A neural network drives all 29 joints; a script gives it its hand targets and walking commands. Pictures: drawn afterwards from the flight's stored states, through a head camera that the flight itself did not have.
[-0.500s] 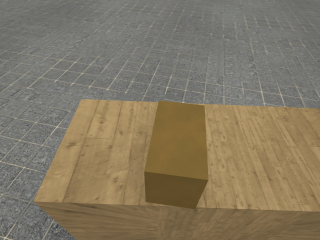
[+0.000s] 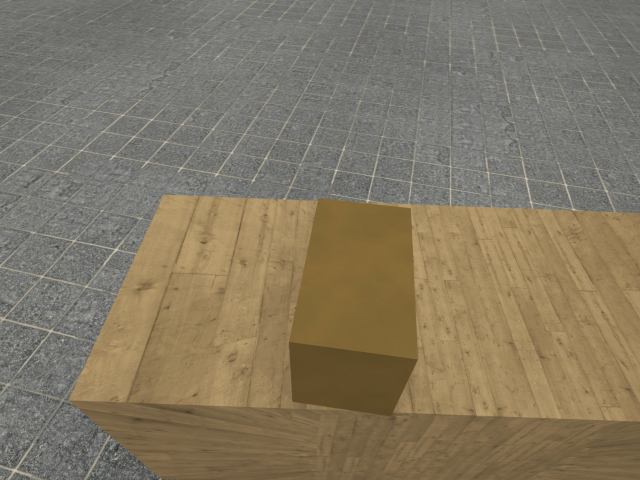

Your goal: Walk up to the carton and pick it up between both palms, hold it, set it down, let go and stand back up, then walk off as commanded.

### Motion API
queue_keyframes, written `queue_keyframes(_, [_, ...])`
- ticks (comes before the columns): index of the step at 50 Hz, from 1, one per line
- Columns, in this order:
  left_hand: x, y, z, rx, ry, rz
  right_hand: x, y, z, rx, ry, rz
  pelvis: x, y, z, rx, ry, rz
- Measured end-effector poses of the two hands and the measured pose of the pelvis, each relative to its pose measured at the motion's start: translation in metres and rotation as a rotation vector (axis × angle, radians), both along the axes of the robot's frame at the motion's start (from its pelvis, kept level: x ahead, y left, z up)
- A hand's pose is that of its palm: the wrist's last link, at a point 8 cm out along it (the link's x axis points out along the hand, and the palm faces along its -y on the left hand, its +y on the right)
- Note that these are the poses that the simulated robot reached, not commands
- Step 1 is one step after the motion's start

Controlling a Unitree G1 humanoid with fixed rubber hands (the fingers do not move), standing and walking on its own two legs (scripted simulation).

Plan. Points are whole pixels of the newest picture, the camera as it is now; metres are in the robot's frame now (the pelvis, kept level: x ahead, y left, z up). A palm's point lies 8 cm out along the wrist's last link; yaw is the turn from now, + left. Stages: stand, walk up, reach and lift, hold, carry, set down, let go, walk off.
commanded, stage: stand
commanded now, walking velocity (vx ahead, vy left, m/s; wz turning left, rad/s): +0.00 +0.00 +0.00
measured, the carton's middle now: (353, 302) +0.43 -0.05 -0.09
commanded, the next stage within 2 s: walk off in 0.72 s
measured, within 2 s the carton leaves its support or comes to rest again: neither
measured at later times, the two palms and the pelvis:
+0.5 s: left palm out of the picture +0.07 +0.31 -0.11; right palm out of the picture +0.10 -0.31 -0.11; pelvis +0.01 +0.00 +0.00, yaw +0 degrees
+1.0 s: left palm out of the picture +0.07 +0.32 -0.11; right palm out of the picture +0.08 -0.32 -0.11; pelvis -0.02 +0.00 -0.01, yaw +0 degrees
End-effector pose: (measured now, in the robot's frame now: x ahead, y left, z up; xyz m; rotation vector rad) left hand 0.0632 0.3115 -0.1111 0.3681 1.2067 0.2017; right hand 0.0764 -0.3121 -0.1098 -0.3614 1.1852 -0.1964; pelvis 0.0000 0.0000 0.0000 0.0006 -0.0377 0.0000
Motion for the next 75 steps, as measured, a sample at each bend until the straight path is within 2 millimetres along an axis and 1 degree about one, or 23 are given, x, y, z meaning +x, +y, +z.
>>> queue_keyframes(5, [-0.003,-0.001,-0.002,-0.003,0.012,0.007,0.001,-0.001,0.000,-0.007,0.005,-0.005,0.000,0.000,0.000,0.000,-0.001,0.002])
queue_keyframes(13, [-0.003,-0.002,-0.003,-0.005,0.033,0.011,0.008,0.001,0.000,0.001,0.001,0.007,0.004,-0.001,0.001,0.002,0.005,0.005])
queue_keyframes(19, [0.000,0.000,-0.001,0.005,0.032,0.019,0.014,0.000,0.000,-0.003,0.002,0.004,0.007,-0.001,0.001,0.001,0.006,0.005])
queue_keyframes(27, [0.010,0.001,0.003,0.010,0.009,0.014,0.023,0.001,0.000,0.006,-0.015,0.006,0.008,-0.001,0.001,0.001,0.005,0.005])
queue_keyframes(36, [0.018,-0.001,0.003,0.004,-0.019,0.011,0.021,-0.002,0.003,-0.004,-0.017,0.003,0.008,-0.002,0.001,-0.003,-0.001,0.006])
queue_keyframes(42, [0.018,0.001,0.003,0.003,-0.029,0.009,0.016,0.002,0.003,0.000,-0.016,0.002,0.005,-0.001,0.001,-0.001,-0.007,0.006])
queue_keyframes(45, [0.015,0.002,0.002,0.002,-0.023,0.008,0.012,0.003,0.002,0.002,-0.009,0.000,0.004,0.000,0.001,-0.003,-0.004,0.008])
queue_keyframes(47, [0.013,0.003,0.001,-0.004,-0.026,0.020,0.011,0.002,0.002,0.007,-0.020,-0.021,-0.002,0.000,-0.001,-0.005,0.004,0.003])
queue_keyframes(50, [0.010,0.005,0.000,0.003,-0.038,0.012,0.008,-0.003,0.002,-0.004,-0.048,-0.014,-0.019,-0.001,-0.005,-0.016,0.006,0.006])
queue_keyframes(54, [-0.001,0.005,0.000,0.042,-0.063,0.005,0.006,-0.016,-0.002,-0.031,-0.065,0.025,-0.039,-0.013,-0.014,-0.026,0.013,0.043])
queue_keyframes(58, [-0.028,-0.003,-0.002,0.084,-0.045,-0.004,0.010,-0.033,-0.009,-0.036,-0.116,0.055,-0.056,-0.030,-0.025,-0.014,0.015,0.038])
queue_keyframes(60, [-0.046,-0.009,-0.005,0.110,-0.032,-0.017,0.013,-0.045,-0.018,-0.032,-0.148,0.062,-0.064,-0.039,-0.035,-0.005,0.015,0.034])
queue_keyframes(62, [-0.066,-0.018,-0.004,0.118,-0.006,-0.029,0.010,-0.052,-0.022,-0.028,-0.162,0.046,-0.075,-0.043,-0.037,0.001,-0.003,0.023])
queue_keyframes(64, [-0.083,-0.024,0.002,0.119,0.016,-0.031,0.003,-0.054,-0.022,-0.022,-0.165,0.036,-0.083,-0.044,-0.032,0.020,-0.012,0.015])
queue_keyframes(66, [-0.093,-0.027,0.009,0.123,0.014,-0.023,-0.007,-0.055,-0.021,-0.017,-0.155,0.042,-0.091,-0.044,-0.027,0.035,-0.007,0.013])
queue_keyframes(70, [-0.099,-0.025,0.024,0.140,-0.043,-0.017,-0.033,-0.054,-0.021,-0.007,-0.121,0.055,-0.109,-0.042,-0.021,0.057,0.000,0.017])
queue_keyframes(75, [-0.109,-0.012,0.032,0.152,-0.109,-0.037,-0.065,-0.043,-0.020,-0.004,-0.105,0.072,-0.136,-0.034,-0.020,0.068,0.003,0.023])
